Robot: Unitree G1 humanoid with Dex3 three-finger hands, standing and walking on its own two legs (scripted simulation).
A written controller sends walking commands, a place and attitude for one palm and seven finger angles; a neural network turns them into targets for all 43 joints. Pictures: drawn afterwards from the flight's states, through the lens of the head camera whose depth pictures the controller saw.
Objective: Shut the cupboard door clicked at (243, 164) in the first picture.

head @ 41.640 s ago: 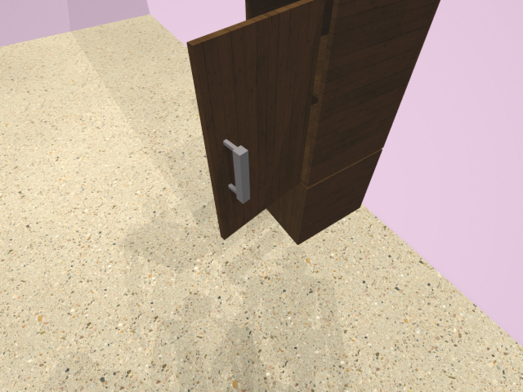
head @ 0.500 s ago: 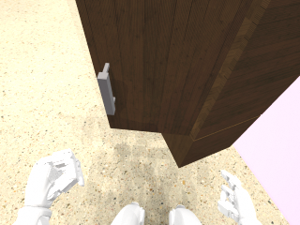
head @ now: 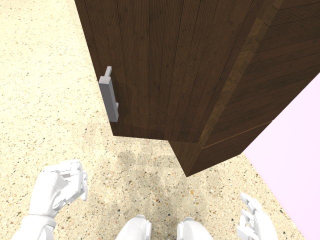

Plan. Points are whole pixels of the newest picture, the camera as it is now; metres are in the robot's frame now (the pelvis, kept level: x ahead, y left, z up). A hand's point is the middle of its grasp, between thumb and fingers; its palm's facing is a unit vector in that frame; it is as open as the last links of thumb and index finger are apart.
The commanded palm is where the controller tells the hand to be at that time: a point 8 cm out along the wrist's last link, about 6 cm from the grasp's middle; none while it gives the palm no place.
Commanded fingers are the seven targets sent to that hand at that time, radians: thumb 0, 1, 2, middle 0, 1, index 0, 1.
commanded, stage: raise the hand and make a fist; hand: left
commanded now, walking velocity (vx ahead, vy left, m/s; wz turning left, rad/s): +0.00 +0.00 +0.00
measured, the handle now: (111, 95) +0.48 +0.18 +0.04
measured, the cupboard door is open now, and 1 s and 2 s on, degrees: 63 63 62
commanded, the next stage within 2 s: bring the fist close to the handle in 0.12 s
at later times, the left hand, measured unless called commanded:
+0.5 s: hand (99, 174) +0.25 +0.16 +0.04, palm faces -0.03 -1.00 -0.03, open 3.1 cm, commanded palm +0.24 +0.22 +0.05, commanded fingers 0.00 0.90 0.90 -1.30 -1.50 -1.30 -1.50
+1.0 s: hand (111, 141) +0.33 +0.15 +0.05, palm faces -0.02 -1.00 -0.01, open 3.1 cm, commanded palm +0.32 +0.20 +0.05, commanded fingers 0.00 0.90 0.90 -1.30 -1.50 -1.30 -1.50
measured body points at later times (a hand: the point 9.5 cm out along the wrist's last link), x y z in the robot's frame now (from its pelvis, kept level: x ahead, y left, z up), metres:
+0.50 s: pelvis +0.00 -0.02 -0.01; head +0.08 -0.01 +0.44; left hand +0.25 +0.21 +0.04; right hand +0.19 -0.25 -0.09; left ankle +0.02 +0.05 -0.64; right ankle +0.04 -0.10 -0.64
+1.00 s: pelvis +0.00 -0.02 +0.00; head +0.09 +0.00 +0.44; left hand +0.32 +0.20 +0.05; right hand +0.15 -0.27 -0.09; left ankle +0.02 +0.05 -0.64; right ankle +0.04 -0.10 -0.64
